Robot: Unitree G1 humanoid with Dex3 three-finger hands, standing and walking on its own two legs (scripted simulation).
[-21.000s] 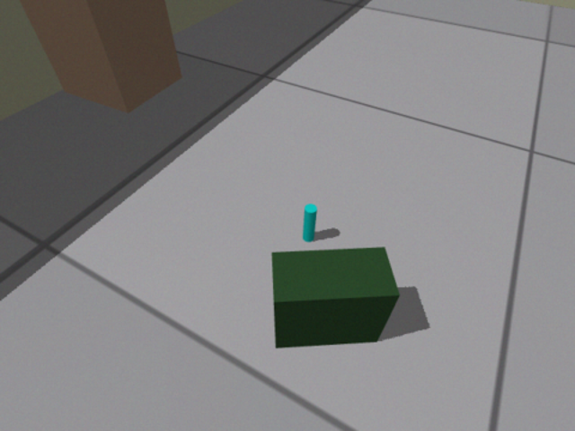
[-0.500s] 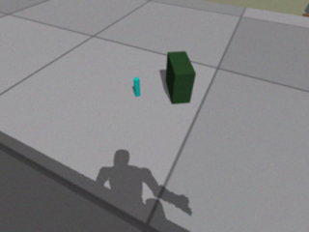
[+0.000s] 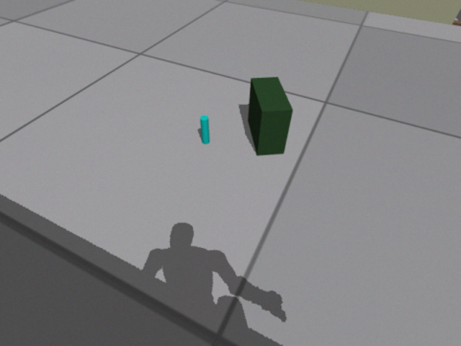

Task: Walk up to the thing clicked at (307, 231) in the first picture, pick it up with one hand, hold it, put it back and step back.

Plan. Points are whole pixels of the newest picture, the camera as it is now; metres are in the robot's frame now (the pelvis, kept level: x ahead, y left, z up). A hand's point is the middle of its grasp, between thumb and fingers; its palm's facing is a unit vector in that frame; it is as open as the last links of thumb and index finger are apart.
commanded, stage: stand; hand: left
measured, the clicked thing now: (205, 130) +1.49 +0.19 -0.68
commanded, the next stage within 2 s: walk up in 0.36 s
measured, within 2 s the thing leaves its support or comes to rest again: neither
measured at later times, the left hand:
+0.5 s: hand out of the picture +0.09 +0.26 -0.15, palm faces -0.08 -0.93 -0.36, open 7.4 cm
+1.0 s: hand (123, 319) +0.23 +0.23 -0.16, palm faces +0.01 -0.94 -0.35, open 7.4 cm
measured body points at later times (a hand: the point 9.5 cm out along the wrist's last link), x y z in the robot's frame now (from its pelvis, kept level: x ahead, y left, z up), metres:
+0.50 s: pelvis +0.02 -0.01 +0.00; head +0.02 -0.01 +0.45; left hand +0.10 +0.31 -0.12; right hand +0.07 -0.33 -0.12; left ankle +0.00 +0.12 -0.75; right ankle +0.02 -0.14 -0.71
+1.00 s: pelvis +0.20 -0.05 -0.01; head +0.22 -0.03 +0.43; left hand +0.23 +0.28 -0.14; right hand +0.28 -0.37 -0.12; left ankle +0.34 +0.09 -0.73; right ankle +0.11 -0.18 -0.75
